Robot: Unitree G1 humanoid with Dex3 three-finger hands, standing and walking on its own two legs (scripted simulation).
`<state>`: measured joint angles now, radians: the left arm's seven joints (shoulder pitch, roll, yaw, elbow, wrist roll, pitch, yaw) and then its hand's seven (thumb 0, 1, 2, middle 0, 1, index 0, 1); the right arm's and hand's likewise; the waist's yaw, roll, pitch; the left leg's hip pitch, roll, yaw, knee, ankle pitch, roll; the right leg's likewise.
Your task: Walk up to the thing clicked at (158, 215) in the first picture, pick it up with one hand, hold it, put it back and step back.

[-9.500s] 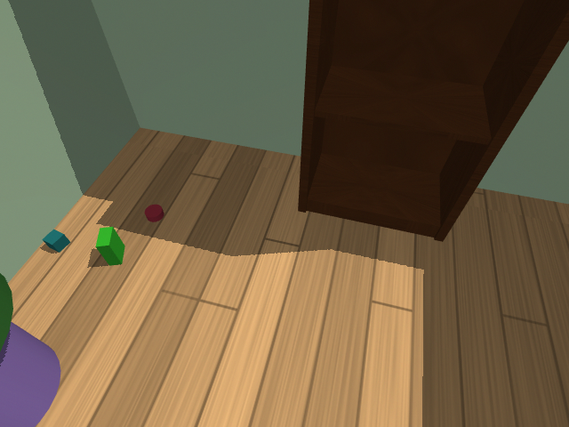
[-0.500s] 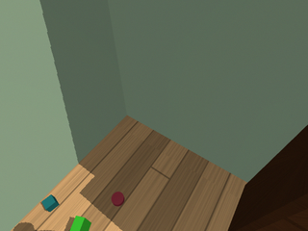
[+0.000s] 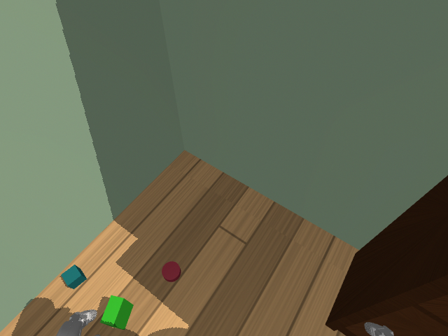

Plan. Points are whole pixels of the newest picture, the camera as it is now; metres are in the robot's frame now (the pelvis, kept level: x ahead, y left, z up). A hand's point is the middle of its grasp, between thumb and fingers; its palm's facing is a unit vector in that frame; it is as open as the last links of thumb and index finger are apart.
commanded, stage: rise first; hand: left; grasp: from above
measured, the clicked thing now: (171, 271) +0.42 +0.24 -0.76
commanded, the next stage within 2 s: none
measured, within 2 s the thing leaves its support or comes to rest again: neither
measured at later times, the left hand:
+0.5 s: hand out of the picture +0.13 +0.26 -0.21, palm faces -0.13 -0.89 -0.43, open 13.9 cm
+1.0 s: hand (121, 315) +0.20 +0.29 -0.37, palm faces -0.41 -0.57 -0.72, open 14.0 cm
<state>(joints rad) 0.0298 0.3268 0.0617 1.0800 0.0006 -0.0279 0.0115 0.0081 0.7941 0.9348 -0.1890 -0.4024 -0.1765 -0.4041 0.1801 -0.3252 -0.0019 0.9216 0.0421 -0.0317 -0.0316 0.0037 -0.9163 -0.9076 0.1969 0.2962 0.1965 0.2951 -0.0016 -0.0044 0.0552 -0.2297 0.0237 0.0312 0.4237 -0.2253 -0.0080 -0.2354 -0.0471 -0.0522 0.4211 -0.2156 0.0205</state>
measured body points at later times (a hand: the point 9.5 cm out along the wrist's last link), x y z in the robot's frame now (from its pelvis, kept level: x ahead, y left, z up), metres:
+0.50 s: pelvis -0.01 +0.01 -0.07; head +0.08 +0.02 +0.37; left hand +0.14 +0.31 -0.18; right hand +0.13 -0.26 -0.17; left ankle +0.00 +0.12 -0.74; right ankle +0.00 -0.13 -0.74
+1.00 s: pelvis -0.06 +0.00 -0.23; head +0.11 +0.02 +0.19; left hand +0.22 +0.32 -0.33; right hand +0.14 -0.27 -0.34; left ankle +0.00 +0.12 -0.74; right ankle +0.00 -0.13 -0.74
